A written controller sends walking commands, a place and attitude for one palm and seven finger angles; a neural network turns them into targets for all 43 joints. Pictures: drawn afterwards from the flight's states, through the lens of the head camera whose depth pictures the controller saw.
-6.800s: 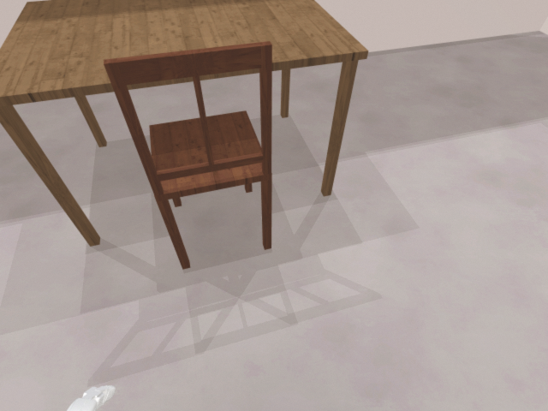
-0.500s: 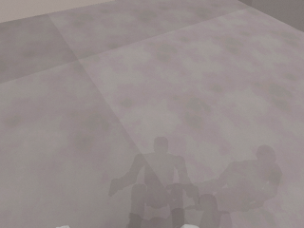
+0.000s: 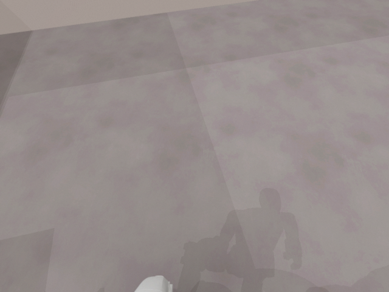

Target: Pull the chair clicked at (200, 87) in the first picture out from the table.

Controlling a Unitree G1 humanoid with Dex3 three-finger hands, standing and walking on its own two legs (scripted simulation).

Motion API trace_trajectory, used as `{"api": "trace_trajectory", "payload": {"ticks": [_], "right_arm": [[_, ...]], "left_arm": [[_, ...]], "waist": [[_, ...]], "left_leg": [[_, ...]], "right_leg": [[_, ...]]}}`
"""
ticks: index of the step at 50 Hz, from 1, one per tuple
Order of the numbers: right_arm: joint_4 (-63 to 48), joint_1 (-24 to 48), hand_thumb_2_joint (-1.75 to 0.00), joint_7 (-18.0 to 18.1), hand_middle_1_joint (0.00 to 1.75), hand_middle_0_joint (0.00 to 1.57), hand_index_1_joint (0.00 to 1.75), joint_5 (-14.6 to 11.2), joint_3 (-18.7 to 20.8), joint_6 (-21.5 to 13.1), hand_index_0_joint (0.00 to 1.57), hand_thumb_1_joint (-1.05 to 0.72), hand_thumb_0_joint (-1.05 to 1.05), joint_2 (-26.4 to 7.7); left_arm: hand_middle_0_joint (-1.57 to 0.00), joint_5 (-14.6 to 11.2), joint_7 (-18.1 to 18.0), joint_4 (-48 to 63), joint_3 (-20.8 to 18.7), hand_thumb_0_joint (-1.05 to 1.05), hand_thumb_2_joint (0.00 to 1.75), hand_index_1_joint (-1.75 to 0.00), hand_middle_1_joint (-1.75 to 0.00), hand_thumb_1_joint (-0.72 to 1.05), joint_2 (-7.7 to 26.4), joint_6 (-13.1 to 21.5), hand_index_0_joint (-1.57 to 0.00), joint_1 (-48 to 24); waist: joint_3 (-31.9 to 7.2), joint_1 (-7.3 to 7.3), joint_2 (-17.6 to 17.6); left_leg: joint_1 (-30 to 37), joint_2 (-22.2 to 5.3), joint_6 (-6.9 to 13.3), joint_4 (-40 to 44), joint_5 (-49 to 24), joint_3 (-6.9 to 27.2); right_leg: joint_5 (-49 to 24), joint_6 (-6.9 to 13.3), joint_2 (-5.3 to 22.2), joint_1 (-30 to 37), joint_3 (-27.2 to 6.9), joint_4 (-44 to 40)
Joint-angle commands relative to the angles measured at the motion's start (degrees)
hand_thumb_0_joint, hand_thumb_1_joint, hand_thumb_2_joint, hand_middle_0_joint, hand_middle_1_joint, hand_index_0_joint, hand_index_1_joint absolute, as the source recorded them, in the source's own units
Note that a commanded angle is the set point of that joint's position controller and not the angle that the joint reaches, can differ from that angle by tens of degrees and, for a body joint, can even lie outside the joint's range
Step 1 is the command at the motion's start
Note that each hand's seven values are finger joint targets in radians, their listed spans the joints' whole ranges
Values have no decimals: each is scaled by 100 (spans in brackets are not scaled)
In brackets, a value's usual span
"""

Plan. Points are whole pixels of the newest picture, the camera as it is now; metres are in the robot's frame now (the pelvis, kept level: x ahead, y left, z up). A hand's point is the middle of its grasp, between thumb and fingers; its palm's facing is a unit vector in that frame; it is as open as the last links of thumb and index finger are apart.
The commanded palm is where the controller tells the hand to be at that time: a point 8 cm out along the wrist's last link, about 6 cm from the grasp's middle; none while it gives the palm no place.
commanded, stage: turn to face it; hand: left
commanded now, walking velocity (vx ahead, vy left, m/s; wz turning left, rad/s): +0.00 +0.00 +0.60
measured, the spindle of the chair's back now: out of the picture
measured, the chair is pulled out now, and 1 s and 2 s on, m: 0.00 0.00 0.00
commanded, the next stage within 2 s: none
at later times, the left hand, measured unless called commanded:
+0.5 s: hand out of the picture +0.07 +0.28 -0.16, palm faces +0.30 -0.92 -0.26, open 7.4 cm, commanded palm none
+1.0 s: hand out of the picture -0.06 +0.19 -0.15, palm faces +0.58 -0.77 -0.29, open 7.4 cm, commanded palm none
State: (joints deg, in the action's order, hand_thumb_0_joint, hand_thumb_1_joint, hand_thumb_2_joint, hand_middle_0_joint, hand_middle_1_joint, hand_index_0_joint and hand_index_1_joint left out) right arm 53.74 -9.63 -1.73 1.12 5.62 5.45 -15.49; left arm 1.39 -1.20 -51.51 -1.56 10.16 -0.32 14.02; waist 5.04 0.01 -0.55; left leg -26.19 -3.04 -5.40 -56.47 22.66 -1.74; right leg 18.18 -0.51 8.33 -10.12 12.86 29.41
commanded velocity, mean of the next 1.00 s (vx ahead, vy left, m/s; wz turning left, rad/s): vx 0.00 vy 0.00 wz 0.60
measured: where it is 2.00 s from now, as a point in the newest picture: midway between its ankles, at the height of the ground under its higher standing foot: outside the picture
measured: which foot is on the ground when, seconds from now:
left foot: up 0.00-0.10, down 0.12-0.62, up 0.64-1.00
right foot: down 0.00-0.12, up 0.14-0.60, down 0.62-1.00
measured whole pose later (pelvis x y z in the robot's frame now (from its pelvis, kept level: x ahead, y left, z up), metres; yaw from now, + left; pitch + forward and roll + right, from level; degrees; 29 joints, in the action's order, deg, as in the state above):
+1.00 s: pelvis +0.01 -0.01 +0.00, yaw +35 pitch -1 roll +3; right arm 54.0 -9.3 -1.8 0.9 5.1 5.3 -15.7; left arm 1.4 -1.2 -51.1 -1.7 11.0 -0.6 14.2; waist 5.8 -0.3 -0.5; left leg -23.8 -2.6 -5.0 -53.6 23.6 -2.0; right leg 17.1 0.4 8.7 -10.6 14.1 29.9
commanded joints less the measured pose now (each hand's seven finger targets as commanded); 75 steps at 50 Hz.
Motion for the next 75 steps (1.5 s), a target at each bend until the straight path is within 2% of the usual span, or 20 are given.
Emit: {"api": "trace_trajectory", "payload": {"ticks": [1,4,5,6,7,13,25,29,30,31,32,33,38,50,54,55,56,57,63,75], "right_arm": [[-730,666,-90,-26,30,20,30,-48,-81,-271,20,-90,0,-192],[-649,180,-90,2,30,20,30,-39,-50,-357,20,-90,0,-344],[-551,-202,-90,-2,30,20,30,-25,22,-405,20,-90,0,-621],[-518,-649,-90,49,30,20,30,8,205,-472,20,-90,0,-1306],[-376,-1028,-90,102,30,20,30,-72,273,-446,20,-90,0,-1640],[-600,-10,-90,232,30,20,30,-26,32,-502,20,-90,0,-931],[-565,-373,-90,214,30,20,30,34,122,-434,20,-90,0,-934],[-647,-92,-90,206,30,20,30,-12,143,-408,20,-90,0,-879],[-680,-126,-90,180,30,20,30,-64,114,-423,20,-90,0,-657],[-784,-296,-90,156,30,20,30,-102,46,-431,20,-90,0,-203],[-835,-237,-90,174,30,20,30,-35,104,-388,20,-90,0,-471],[-734,-241,-90,148,30,20,30,-15,142,-316,20,-90,0,-534],[-400,-415,-90,-1,30,20,30,13,79,-202,20,-90,0,-327],[-652,543,-90,-29,30,20,30,-58,-92,-253,20,-90,0,-210],[-573,27,-90,0,30,20,30,-34,-59,-362,20,-90,0,-409],[-502,-366,-90,7,30,20,30,-25,38,-421,20,-90,0,-799],[-493,-738,-90,60,30,20,30,-4,217,-456,20,-90,0,-1469],[-337,-1007,-90,101,30,20,30,-43,224,-403,20,-90,0,-1612],[-678,123,-90,225,30,20,30,-25,-5,-479,20,-90,0,-912],[-503,-568,-90,226,30,20,30,16,100,-444,20,-90,0,-879]], "left_arm": [[-20,51,-58,241,-439,0,90,-30,-30,90,1462,26,-20,330],[-20,-3,-35,205,-483,0,90,-30,-30,90,1518,-7,-20,207],[-20,-50,-18,224,-465,0,90,-30,-30,90,1434,-25,-20,177],[-20,-100,26,456,-432,0,90,-30,-30,90,1098,-40,-20,117],[-20,-67,14,687,-314,0,90,-30,-30,90,852,-76,-20,-221],[-20,-38,66,324,-411,0,90,-30,-30,90,982,-164,-20,-247],[-20,-96,5,733,-315,0,90,-30,-30,90,854,-109,-20,-885],[-20,-143,-30,607,-345,0,90,-30,-30,90,912,3,-20,-216],[-20,-101,-54,565,-396,0,90,-30,-30,90,1199,82,-20,37],[-20,3,-114,568,-517,0,90,-30,-30,90,1784,127,-20,136],[-20,-32,-117,612,-487,0,90,-30,-30,90,1855,83,-20,149],[-20,-37,-127,678,-440,0,90,-30,-30,90,1564,82,-20,-168],[-20,-52,-81,693,-274,0,90,-30,-30,90,1045,140,-20,-486],[-20,48,-61,285,-421,0,90,-30,-30,90,1432,29,-20,258],[-20,-17,-28,252,-481,0,90,-30,-30,90,1496,-34,-20,142],[-20,-57,-9,300,-456,0,90,-30,-30,90,1336,-58,-20,147],[-20,-97,37,571,-362,0,90,-30,-30,90,932,-75,-20,-28],[-20,-35,-1,694,-320,0,90,-30,-30,90,1002,-152,-20,-357],[-20,-8,79,268,-419,0,90,-30,-30,90,1073,-194,-20,-152],[-20,-52,-3,643,-371,0,90,-30,-30,90,960,-150,-20,-883]], "waist": [[-550,-350,1467],[-891,-85,1315],[-1165,143,633],[-1448,425,-1133],[-1543,556,-1713],[-780,66,-844],[-775,233,-897],[-1005,-120,-745],[-1163,-235,-63],[-1275,-252,1729],[-1176,-256,1560],[-888,-102,1002],[-395,136,1039],[-520,-290,1363],[-901,17,967],[-1162,248,-8],[-1162,492,-1881],[-1232,562,-1444],[-577,39,-703],[-753,306,-729]], "left_leg": [[44,99,127,1193,272,-456],[1008,194,252,2619,-642,-606],[1983,53,359,3340,-1576,-297],[3193,-1381,1006,3444,-3671,1577],[3369,-2195,1650,3327,-5861,2319],[2044,-998,1243,3509,-4137,1148],[1815,-867,1535,3370,-3615,2247],[1003,-501,1196,2775,-3303,2311],[342,-168,859,2281,-2282,2070],[-826,717,327,890,468,861],[-803,623,265,-292,1390,708],[-707,408,289,-998,985,867],[-756,168,66,-1421,-193,359],[121,114,148,1010,295,-333],[1452,179,305,2835,-884,-465],[2436,-302,506,3423,-1726,259],[3102,-1905,1263,3612,-4049,2377],[2866,-2235,1705,3529,-4605,2336],[1731,-943,1253,3876,-2727,1432],[1987,-890,1579,3823,-2237,2637]], "right_leg": [[-3199,671,1329,724,-759,-491],[-3145,343,1239,584,-350,276],[-2727,79,1087,27,-211,1205],[-34,-417,301,-1671,-15,2558],[2119,-561,-47,-2527,-588,3390],[398,-572,-78,-2284,-1190,3962],[659,-528,-569,-1521,-1272,1733],[-459,-426,-694,64,-1190,-195],[-1021,-318,-177,988,-1632,-964],[-1770,308,1579,1742,-3280,-1284],[-2196,888,2225,937,-3464,-1214],[-1595,959,1894,340,-2945,-1278],[-2380,540,919,229,-1323,-1046],[-2906,742,1346,584,-768,-657],[-2444,309,1267,155,-292,344],[-1618,2,975,-660,-131,1450],[1790,-519,83,-2391,-94,2772],[2080,-457,9,-2490,-780,3452],[221,-509,-90,-2255,-1211,3811],[583,-529,-432,-2096,-1446,2419]]}}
